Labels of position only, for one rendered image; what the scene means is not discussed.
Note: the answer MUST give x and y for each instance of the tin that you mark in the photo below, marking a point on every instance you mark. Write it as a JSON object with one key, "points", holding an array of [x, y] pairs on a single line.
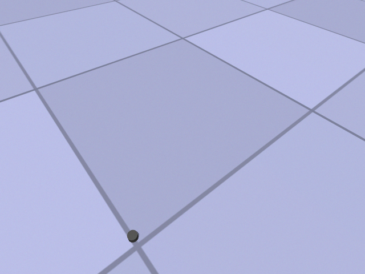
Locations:
{"points": [[132, 236]]}

